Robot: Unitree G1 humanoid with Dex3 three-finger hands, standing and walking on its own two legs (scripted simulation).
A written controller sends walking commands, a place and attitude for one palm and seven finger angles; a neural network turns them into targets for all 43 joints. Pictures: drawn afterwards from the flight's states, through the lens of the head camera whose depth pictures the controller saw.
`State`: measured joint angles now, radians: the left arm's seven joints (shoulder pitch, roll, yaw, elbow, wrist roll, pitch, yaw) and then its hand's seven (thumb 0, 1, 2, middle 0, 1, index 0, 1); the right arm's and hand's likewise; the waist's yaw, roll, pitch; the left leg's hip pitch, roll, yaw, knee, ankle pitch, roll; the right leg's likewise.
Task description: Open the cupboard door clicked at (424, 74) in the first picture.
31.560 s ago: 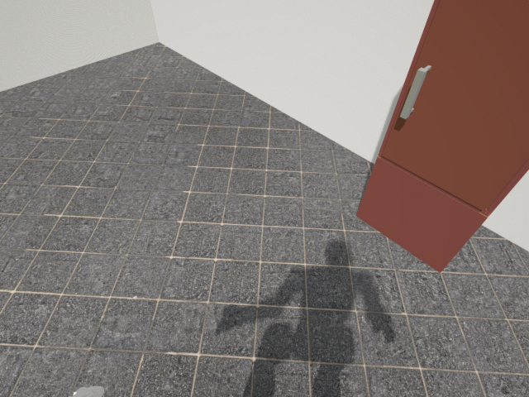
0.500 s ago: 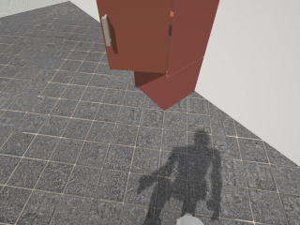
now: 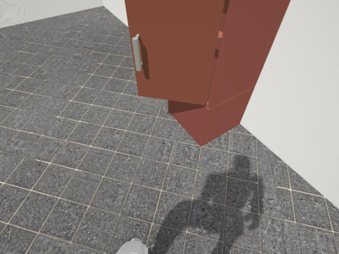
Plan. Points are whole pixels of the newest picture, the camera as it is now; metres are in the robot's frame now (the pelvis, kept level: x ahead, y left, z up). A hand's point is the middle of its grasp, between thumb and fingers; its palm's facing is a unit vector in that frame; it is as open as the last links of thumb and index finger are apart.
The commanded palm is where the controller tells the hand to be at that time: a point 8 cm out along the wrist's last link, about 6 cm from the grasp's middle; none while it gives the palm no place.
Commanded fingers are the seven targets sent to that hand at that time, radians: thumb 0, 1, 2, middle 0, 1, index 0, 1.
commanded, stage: take the last steps up to it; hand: left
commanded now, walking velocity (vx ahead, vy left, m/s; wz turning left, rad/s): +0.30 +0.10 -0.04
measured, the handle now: (138, 52) +0.95 +0.25 -0.05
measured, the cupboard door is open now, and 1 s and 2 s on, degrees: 45 45 45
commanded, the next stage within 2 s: come to a stop and stand still in 0.70 s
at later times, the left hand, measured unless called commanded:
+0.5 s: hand (105, 192) +0.31 +0.24 -0.16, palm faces -0.06 -0.97 -0.21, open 7.4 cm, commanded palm none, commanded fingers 0.00 0.90 0.90 -0.20 -0.30 -0.20 -0.30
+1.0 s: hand (109, 188) +0.34 +0.24 -0.20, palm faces +0.01 -0.98 -0.21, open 7.3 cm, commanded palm none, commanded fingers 0.00 0.90 0.90 -0.20 -0.30 -0.20 -0.30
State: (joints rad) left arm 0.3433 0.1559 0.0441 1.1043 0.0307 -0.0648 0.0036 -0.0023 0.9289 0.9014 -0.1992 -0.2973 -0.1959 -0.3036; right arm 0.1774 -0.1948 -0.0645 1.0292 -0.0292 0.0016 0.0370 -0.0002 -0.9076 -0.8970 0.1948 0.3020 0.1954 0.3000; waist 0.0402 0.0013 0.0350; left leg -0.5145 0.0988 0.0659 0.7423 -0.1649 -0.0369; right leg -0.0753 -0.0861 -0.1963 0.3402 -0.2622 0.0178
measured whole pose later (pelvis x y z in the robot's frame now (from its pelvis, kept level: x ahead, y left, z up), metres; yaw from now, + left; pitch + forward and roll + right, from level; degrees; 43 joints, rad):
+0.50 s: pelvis +0.18 +0.06 -0.01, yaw -4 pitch +0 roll +2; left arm 0.10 0.18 0.06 0.99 0.03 0.00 -0.01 0.01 0.92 0.90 -0.19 -0.30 -0.19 -0.30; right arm 0.37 -0.16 -0.03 1.10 -0.04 -0.05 -0.01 -0.01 -0.92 -0.90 0.20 0.30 0.20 0.30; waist -0.02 -0.01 0.05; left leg -0.05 -0.03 0.21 0.33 -0.29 0.05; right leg -0.51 -0.11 -0.08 0.79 -0.24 -0.01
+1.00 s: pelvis +0.34 +0.06 -0.02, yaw -3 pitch -1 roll +0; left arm 0.29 0.19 0.03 1.11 0.01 0.01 0.04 0.00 0.93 0.90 -0.20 -0.30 -0.20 -0.30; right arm 0.15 -0.19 -0.03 1.04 -0.02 -0.02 -0.02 0.00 -0.92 -0.90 0.20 0.30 0.20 0.30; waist 0.03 -0.03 0.05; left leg -0.35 0.05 0.08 0.58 -0.21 0.01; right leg -0.14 -0.07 -0.12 0.58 -0.43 0.02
